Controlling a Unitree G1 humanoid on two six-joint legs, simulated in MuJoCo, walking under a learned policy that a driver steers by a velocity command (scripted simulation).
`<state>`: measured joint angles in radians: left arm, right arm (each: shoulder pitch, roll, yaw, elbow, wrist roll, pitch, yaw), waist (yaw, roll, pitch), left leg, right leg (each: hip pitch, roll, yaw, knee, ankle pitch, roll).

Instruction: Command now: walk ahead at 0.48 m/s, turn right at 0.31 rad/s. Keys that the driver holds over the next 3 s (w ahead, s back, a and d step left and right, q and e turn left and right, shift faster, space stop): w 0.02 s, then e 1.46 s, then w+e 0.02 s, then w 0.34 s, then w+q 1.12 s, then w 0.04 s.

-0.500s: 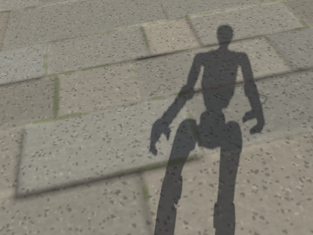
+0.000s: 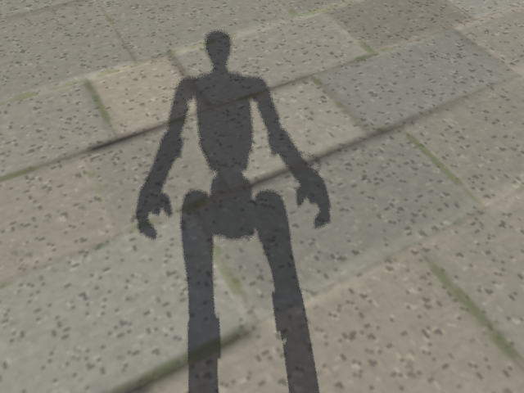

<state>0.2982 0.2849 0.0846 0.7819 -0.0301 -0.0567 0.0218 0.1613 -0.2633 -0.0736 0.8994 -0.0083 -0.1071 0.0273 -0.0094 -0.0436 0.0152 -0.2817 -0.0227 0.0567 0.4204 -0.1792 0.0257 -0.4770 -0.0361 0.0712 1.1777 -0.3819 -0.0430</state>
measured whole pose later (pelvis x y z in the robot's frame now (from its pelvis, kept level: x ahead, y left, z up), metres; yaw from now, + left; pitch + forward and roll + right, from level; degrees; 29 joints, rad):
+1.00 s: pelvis +0.24 -0.02 +0.00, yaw -31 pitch +2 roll -1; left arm 0.20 0.33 0.10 0.59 -0.02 0.06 0.01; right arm 0.17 -0.27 -0.06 0.73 -0.01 0.02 -0.04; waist -0.02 -0.03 0.04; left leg -0.25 0.06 0.07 0.44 -0.23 0.00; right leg -0.53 -0.01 0.03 0.99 -0.38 0.09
